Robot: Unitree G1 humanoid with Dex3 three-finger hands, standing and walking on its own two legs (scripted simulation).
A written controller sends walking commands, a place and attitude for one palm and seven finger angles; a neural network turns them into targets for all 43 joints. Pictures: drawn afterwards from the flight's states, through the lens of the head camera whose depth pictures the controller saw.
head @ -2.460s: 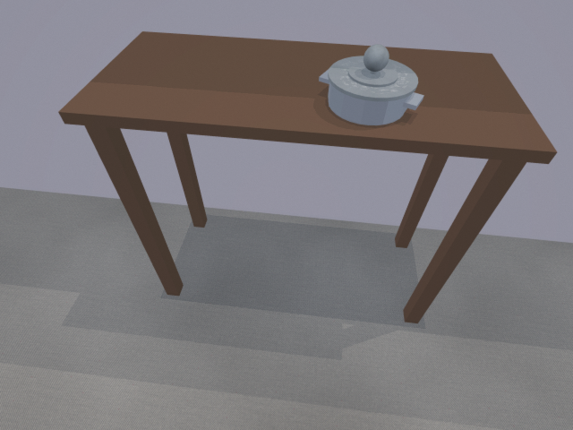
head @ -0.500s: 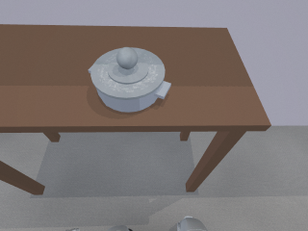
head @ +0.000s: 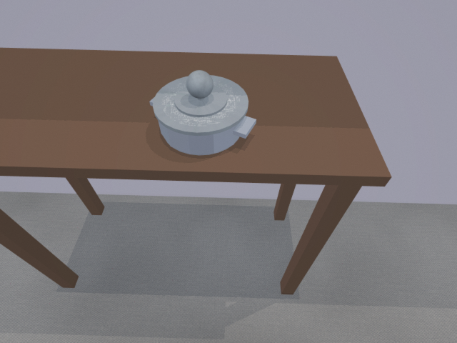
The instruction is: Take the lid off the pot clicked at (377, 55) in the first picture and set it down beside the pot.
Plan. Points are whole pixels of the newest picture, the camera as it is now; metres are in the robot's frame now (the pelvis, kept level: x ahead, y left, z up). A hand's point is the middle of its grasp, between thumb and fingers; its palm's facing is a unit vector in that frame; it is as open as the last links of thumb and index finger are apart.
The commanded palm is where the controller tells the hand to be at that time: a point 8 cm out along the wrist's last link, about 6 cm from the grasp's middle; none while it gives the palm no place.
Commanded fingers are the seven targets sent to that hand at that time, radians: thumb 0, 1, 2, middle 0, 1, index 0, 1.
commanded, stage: come to a stop and stand still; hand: left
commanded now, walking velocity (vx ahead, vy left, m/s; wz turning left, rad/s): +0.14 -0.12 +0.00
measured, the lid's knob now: (199, 84) +0.52 +0.11 +0.18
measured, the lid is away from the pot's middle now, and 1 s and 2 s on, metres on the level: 0.00 0.00 0.00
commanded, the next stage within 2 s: look again from close up in 0.26 s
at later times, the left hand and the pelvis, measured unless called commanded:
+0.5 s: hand out of the picture +0.06 +0.18 -0.17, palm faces -0.09 -0.97 -0.24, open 7.3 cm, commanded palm none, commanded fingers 0.00 0.90 0.90 -0.20 -0.30 -0.20 -0.30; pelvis +0.02 +0.00 -0.01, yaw -3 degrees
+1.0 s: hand out of the picture +0.05 +0.13 -0.16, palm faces +0.04 -0.96 -0.26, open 7.3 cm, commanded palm none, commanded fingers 0.00 0.90 0.90 -0.20 -0.30 -0.20 -0.30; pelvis +0.02 -0.05 +0.00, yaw +0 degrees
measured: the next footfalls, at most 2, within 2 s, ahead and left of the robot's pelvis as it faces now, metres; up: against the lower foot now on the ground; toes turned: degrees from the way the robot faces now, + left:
left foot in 0.02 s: +0.01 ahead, +0.13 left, +0.00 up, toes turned +0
right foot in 0.44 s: +0.04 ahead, -0.14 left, +0.00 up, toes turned -3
